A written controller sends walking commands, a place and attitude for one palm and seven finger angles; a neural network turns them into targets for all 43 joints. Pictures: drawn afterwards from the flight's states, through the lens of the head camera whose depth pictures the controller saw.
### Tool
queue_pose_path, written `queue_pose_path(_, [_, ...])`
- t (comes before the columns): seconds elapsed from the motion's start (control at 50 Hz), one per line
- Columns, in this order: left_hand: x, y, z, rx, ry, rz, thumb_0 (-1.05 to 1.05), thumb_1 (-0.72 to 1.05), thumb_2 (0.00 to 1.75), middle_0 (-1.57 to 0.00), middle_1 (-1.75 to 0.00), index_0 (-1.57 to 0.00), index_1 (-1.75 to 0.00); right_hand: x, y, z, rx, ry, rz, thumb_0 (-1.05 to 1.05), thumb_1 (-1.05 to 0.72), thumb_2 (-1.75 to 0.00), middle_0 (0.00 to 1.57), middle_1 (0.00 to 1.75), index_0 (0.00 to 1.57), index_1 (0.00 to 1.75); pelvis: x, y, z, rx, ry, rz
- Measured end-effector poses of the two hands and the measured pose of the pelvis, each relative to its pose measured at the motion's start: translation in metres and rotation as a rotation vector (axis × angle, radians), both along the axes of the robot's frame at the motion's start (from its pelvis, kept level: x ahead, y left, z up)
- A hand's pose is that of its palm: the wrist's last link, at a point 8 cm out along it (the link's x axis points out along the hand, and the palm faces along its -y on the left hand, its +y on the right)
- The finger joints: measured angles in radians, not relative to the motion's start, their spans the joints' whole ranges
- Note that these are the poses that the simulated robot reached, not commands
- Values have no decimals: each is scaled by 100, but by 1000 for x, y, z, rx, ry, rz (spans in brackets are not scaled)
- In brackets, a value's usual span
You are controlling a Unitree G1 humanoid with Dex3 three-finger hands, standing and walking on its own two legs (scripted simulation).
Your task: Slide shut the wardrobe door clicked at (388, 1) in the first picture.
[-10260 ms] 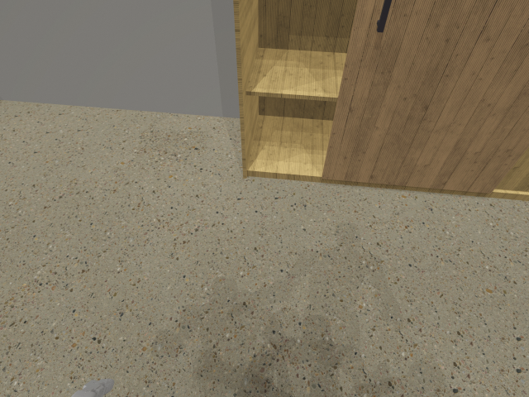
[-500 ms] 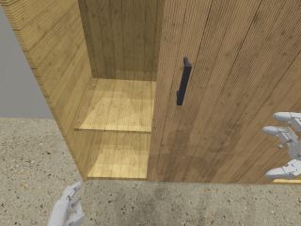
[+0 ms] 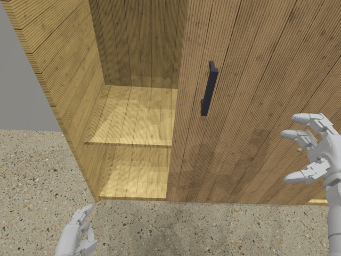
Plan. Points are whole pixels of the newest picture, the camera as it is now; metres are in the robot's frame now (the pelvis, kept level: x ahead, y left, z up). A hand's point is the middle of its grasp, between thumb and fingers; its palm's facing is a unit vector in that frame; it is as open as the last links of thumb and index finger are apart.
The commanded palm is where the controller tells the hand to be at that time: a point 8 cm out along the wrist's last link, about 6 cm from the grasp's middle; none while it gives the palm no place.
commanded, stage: move the hooked fingers beside the handle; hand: right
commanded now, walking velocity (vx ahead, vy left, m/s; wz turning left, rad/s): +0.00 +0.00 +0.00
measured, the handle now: (207, 89) +0.54 -0.08 +0.12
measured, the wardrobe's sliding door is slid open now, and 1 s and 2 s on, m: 0.40 0.40 0.40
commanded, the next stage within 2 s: none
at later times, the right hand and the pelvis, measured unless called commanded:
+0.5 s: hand (274, 130) +0.37 -0.22 +0.14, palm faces +0.00 +1.00 -0.01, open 14.0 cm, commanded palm +0.35 -0.26 +0.14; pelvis +0.01 -0.01 +0.00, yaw +1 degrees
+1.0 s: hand (240, 110) +0.44 -0.16 +0.14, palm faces -0.01 +1.00 -0.02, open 14.0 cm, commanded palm +0.42 -0.21 +0.13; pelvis +0.01 -0.01 +0.00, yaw +2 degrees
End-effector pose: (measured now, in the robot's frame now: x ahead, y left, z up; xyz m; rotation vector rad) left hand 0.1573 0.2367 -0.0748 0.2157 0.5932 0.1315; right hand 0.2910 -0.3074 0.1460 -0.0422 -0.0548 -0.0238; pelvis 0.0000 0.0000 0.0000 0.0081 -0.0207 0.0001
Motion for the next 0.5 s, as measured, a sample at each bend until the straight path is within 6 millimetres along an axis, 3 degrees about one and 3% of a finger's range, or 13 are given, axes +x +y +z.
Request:
queue_pose_path(0.12, [-12, 1, -2, -8, 21, 35, 2, 90, 89, -20, -30, -21, -30, 22, 9, 0, 12, 5, 10, -1, 50, -30, 30, 120, 30, 120, 3, -3, 1, -3, 13, 17])
queue_pose_path(0.24, [-20, 2, -5, -9, 54, 53, 2, 90, 89, -20, -30, -21, -30, 31, 14, -2, 19, 5, 8, -1, 50, -30, 30, 120, 30, 120, 6, -7, 1, -3, 20, 24])
queue_pose_path(0.5, [-23, -5, -10, -4, 109, 57, 2, 90, 89, -20, -30, -21, -30, 60, 32, -6, 30, 19, 21, -1, 50, -30, 30, 120, 30, 120, 7, -13, 1, 0, 32, 17])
